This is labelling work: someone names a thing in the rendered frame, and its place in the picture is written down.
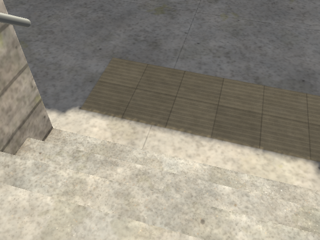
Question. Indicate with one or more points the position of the stairs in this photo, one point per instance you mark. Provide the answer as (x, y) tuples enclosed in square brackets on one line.
[(180, 195)]

